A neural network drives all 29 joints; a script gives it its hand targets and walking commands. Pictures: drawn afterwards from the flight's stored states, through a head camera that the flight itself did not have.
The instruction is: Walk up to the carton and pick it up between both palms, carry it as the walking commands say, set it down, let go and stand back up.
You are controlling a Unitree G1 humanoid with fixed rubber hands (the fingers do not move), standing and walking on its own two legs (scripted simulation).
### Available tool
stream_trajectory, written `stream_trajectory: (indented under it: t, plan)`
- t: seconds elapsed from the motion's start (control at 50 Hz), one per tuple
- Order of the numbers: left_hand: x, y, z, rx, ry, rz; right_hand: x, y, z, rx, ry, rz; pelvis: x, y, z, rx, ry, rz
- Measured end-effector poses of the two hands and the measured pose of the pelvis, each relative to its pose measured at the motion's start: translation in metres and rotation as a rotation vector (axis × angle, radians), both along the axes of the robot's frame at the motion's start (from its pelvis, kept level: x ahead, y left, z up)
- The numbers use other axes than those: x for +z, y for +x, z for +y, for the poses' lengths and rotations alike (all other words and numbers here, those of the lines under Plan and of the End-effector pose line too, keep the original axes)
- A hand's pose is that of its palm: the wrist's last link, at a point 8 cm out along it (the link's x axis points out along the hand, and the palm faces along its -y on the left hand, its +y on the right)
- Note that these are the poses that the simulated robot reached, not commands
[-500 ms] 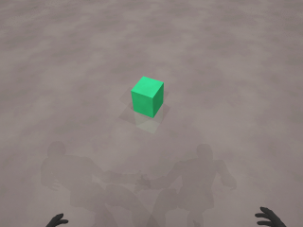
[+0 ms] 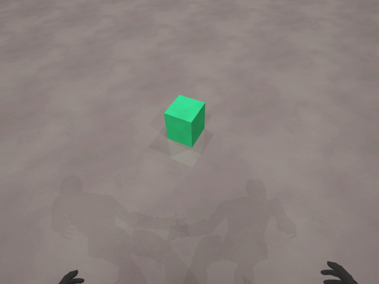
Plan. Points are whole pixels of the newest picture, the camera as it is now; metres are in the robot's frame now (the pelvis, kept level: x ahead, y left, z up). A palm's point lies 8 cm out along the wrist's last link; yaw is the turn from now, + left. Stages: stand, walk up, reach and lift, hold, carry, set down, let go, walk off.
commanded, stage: stand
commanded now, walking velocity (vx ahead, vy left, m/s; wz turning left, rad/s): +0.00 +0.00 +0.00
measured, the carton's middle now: (185, 121) +1.20 +0.04 -0.66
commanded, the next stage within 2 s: walk up in 0.06 s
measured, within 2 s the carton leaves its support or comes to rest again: neither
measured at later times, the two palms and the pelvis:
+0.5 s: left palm out of the picture +0.10 +0.35 -0.10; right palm (360, 270) +0.15 -0.34 -0.10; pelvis +0.05 -0.01 -0.02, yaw +2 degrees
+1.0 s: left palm (70, 199) +0.34 +0.34 -0.08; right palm (336, 217) +0.27 -0.34 -0.10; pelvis +0.22 +0.01 -0.02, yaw +0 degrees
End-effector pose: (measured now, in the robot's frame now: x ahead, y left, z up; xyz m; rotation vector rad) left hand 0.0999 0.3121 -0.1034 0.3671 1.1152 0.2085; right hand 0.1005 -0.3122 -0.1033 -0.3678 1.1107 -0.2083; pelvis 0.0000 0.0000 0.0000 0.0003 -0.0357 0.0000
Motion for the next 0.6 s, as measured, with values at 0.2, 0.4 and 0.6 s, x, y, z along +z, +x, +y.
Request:
stream_trajectory:
  t: [0.2, 0.4, 0.6]
  plan:
    - [0.0, 0.003, 0.001, 0.003, 0.001, 0.002, 0.0, 0.003, 0.0, -0.001, -0.002, 0.002, 0.0, 0.003, 0.0, 0.001, 0.0, 0.001]
    - [0.009, 0.011, 0.024, -0.003, 0.045, -0.079, 0.004, 0.018, -0.027, 0.023, -0.025, -0.072, -0.014, 0.023, -0.005, 0.009, 0.004, 0.02]
    - [0.008, -0.011, 0.05, 0.071, 0.079, 0.009, 0.017, 0.126, -0.002, 0.171, -0.018, -0.15, -0.017, 0.078, 0.008, 0.047, -0.018, 0.025]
